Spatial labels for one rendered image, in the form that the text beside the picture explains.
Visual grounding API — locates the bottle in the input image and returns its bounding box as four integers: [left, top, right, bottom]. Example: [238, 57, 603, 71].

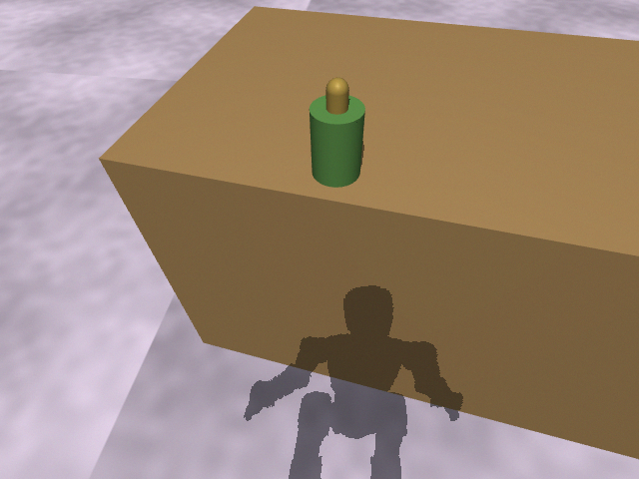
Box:
[310, 78, 365, 188]

